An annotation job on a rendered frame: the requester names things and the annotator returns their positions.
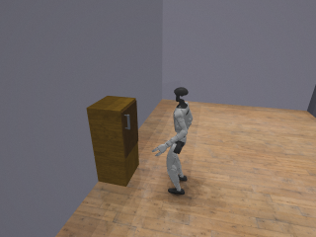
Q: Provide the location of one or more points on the robot left forearm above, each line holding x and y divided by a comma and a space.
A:
176, 138

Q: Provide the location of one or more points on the robot left shin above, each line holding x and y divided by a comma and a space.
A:
174, 178

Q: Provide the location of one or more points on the right robot upper arm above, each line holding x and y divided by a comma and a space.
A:
190, 118

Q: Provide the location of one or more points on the robot head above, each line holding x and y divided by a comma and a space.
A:
181, 91

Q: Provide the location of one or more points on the left robot upper arm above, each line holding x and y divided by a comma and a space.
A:
178, 114

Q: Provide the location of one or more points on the cupboard door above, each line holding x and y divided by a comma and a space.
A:
129, 136

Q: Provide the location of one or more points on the handle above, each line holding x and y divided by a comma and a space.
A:
128, 121

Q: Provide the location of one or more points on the robot left hand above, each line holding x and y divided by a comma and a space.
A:
162, 148

